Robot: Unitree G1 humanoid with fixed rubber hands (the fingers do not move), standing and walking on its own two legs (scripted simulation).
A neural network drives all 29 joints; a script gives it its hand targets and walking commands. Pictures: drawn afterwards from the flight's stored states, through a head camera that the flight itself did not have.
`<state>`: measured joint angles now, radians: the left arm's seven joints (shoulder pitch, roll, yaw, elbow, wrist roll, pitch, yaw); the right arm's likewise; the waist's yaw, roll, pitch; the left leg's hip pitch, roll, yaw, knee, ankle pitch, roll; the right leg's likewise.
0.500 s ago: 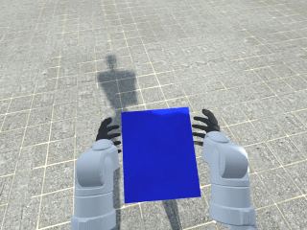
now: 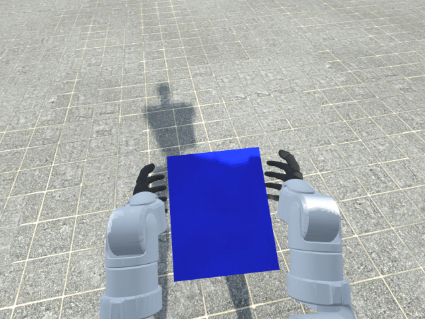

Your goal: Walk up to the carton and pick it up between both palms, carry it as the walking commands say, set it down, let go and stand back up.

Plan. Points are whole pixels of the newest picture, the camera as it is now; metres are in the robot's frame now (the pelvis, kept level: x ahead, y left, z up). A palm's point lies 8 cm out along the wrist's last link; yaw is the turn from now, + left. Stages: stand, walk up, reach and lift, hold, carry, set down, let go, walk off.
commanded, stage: carry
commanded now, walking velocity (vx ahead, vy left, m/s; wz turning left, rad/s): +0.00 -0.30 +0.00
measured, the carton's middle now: (218, 213) +0.35 +0.02 -0.01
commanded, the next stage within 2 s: none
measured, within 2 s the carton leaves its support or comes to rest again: neither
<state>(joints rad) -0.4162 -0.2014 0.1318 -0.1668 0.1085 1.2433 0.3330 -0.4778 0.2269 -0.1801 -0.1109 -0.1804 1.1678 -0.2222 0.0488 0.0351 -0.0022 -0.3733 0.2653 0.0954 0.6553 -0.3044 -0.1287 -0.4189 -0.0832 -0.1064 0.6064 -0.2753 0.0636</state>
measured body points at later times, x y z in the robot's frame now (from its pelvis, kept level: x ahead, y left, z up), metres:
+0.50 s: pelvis -0.04 -0.19 +0.01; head -0.01 -0.19 +0.45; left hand +0.27 -0.04 +0.09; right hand +0.30 -0.29 +0.10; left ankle -0.05 +0.01 -0.72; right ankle +0.00 -0.36 -0.71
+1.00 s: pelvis -0.08 -0.39 +0.01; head -0.05 -0.38 +0.46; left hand +0.22 -0.23 +0.09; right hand +0.26 -0.49 +0.10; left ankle -0.08 -0.20 -0.72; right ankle -0.04 -0.56 -0.70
